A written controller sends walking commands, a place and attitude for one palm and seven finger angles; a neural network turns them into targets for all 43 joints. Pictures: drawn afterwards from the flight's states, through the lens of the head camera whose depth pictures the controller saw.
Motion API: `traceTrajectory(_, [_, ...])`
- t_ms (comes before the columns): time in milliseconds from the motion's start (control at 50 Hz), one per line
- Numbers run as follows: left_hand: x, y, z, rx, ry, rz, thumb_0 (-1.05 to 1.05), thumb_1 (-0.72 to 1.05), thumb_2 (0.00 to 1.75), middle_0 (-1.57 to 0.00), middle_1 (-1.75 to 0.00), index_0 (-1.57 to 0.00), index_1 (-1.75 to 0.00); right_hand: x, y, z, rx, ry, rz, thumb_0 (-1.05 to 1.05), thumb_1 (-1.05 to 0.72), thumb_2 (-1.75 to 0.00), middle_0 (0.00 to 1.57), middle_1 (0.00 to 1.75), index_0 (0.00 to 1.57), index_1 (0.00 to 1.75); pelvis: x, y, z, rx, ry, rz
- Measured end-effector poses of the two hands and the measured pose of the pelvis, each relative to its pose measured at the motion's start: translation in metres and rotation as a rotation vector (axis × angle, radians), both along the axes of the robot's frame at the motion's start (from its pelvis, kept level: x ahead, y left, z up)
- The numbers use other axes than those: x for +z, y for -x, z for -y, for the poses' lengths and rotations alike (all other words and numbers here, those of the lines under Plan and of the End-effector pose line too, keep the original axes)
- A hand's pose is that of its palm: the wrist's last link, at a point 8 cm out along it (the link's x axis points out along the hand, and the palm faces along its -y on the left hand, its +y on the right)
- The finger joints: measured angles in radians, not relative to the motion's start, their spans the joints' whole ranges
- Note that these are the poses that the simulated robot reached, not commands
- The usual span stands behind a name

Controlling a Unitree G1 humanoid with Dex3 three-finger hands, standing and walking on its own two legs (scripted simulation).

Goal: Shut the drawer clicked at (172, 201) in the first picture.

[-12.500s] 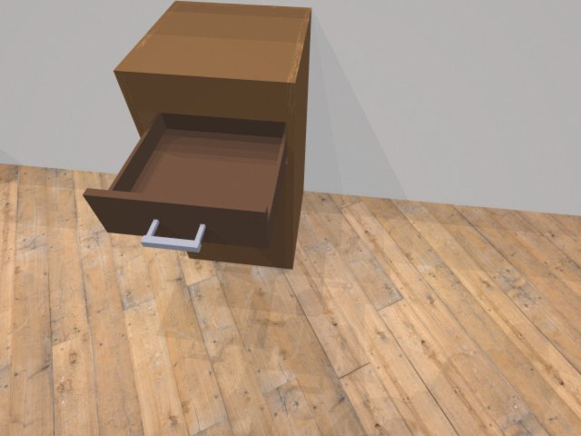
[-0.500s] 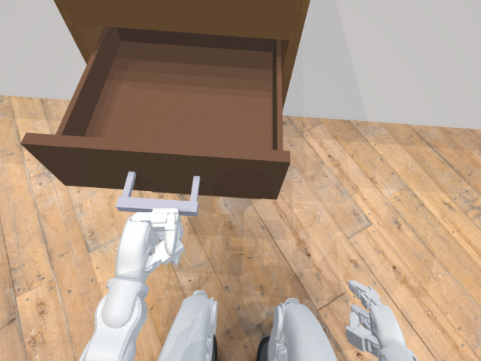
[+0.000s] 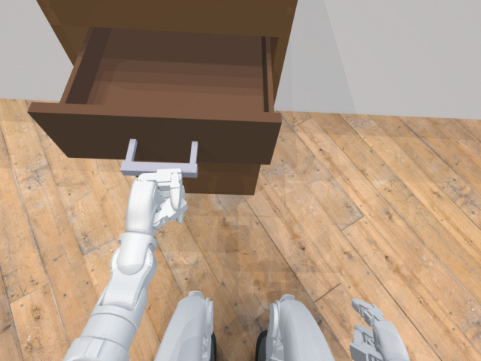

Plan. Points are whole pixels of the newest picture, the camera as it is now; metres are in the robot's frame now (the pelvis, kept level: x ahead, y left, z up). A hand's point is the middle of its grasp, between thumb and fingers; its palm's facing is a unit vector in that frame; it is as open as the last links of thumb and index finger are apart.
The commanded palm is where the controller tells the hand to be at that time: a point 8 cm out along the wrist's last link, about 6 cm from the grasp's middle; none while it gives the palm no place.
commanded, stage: push the drawer shut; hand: left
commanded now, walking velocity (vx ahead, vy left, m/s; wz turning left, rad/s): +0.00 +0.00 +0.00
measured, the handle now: (161, 158) +0.44 +0.15 +0.02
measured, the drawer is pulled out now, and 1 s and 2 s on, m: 0.20 0.08 0.00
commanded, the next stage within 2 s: pull the fist back off the drawer in 1.88 s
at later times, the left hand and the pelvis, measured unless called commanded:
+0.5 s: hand (190, 169) +0.42 +0.10 +0.01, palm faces -0.01 -1.00 -0.05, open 3.0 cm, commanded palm +0.41 +0.15 +0.02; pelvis +0.01 +0.00 +0.00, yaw -1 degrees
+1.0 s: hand (190, 141) +0.48 +0.11 +0.01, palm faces +0.00 -1.00 -0.06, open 3.1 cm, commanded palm +0.47 +0.15 +0.02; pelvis +0.00 -0.01 +0.00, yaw -1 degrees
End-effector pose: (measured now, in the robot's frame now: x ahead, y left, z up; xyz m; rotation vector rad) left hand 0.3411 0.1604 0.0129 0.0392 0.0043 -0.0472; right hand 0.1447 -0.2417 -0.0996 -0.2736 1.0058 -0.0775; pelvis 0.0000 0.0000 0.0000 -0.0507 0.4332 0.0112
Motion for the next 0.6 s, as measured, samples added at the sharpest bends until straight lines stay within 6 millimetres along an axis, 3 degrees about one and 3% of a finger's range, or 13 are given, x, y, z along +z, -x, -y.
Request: traceTrajectory(600, [0.002,-0.070,0.006,0.042,-0.017,0.013,-0.02,0.87,0.96,-1.40,-1.60,-1.40,-1.59,-0.012,0.046,0.016,-0.095,0.003,-0.157,0.01,-0.90,-0.90,0.20,0.30,0.20,0.30,0.001,-0.004,0.005,-0.017,-0.010,-0.036])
